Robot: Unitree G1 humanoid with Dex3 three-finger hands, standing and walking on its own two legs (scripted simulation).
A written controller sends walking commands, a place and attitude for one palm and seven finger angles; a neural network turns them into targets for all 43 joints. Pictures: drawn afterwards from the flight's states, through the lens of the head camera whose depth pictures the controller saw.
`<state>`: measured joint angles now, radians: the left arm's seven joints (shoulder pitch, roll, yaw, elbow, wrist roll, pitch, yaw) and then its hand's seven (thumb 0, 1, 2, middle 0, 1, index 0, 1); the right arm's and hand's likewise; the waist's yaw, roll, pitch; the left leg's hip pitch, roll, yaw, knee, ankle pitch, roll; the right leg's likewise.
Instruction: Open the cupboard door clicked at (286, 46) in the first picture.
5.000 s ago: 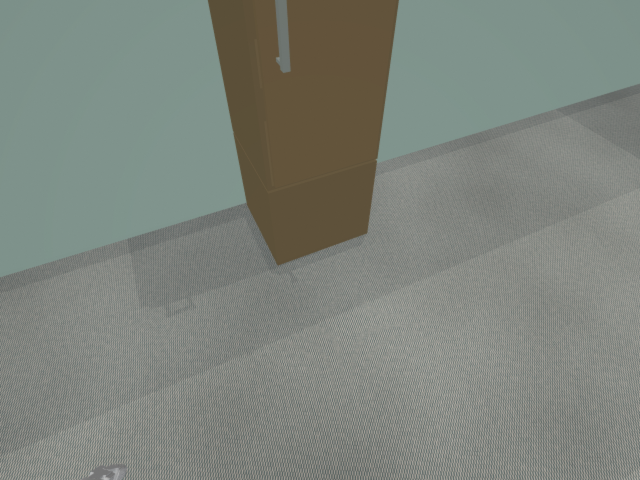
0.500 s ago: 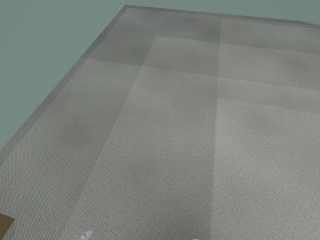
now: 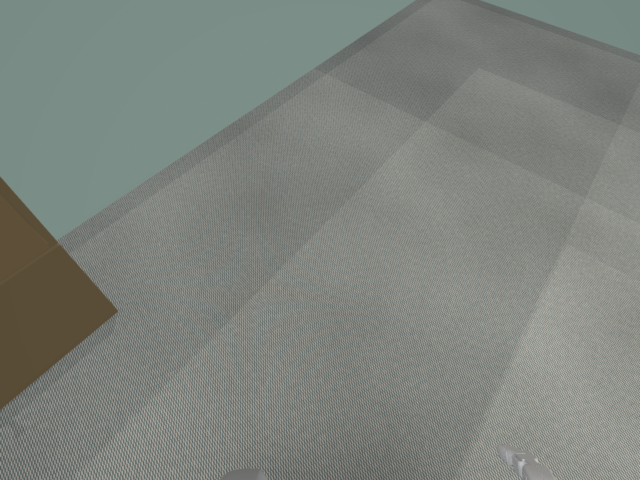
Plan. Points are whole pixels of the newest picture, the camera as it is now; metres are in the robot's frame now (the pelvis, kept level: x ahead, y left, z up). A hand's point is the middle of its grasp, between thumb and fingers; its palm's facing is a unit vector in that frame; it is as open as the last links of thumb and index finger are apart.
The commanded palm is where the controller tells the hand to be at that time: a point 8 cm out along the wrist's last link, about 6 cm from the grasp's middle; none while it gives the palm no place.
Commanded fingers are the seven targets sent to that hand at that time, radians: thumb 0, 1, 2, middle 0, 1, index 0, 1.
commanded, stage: turn to face it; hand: left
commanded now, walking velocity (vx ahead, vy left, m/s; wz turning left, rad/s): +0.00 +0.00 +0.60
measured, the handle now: out of the picture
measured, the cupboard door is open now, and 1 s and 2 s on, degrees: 0 0 0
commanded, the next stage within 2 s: take the last steps up to it in 1.42 s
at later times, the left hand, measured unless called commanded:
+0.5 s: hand out of the picture +0.06 +0.18 -0.12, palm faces +0.28 -0.91 -0.30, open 7.4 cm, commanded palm none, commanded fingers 0.00 0.90 0.90 -0.20 -0.30 -0.20 -0.30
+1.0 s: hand out of the picture -0.09 +0.22 -0.15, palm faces +0.59 -0.76 -0.27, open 7.4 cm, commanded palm none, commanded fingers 0.00 0.90 0.90 -0.20 -0.30 -0.20 -0.30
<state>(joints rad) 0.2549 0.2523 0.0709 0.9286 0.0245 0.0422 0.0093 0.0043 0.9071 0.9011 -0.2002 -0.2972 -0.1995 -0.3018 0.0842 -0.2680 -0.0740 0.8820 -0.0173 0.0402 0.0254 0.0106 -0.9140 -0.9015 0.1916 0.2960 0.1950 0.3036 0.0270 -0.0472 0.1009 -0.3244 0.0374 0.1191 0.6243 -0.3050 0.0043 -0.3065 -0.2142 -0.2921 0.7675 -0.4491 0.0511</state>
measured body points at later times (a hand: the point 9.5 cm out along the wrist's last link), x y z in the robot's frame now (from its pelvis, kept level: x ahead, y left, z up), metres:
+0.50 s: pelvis +0.01 -0.04 +0.01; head +0.05 -0.06 +0.46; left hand +0.05 +0.23 -0.10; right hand +0.15 -0.27 -0.15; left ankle -0.04 +0.09 -0.65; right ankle +0.03 -0.14 -0.72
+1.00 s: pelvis -0.02 -0.01 +0.02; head +0.01 +0.03 +0.46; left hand -0.12 +0.26 -0.13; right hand +0.22 -0.16 -0.11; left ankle -0.06 +0.08 -0.72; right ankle +0.06 -0.15 -0.65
